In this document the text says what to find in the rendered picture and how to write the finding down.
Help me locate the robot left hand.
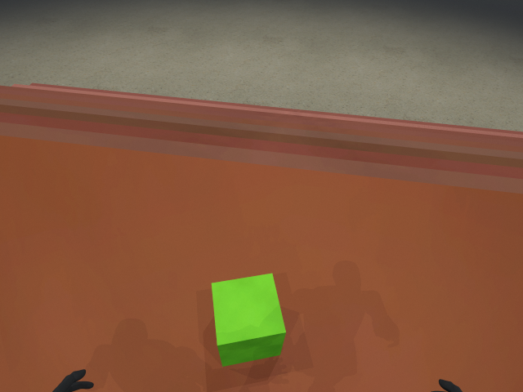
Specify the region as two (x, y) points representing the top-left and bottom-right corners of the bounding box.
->
(52, 369), (94, 392)

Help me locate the carton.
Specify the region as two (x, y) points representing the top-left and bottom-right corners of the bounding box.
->
(212, 274), (286, 367)

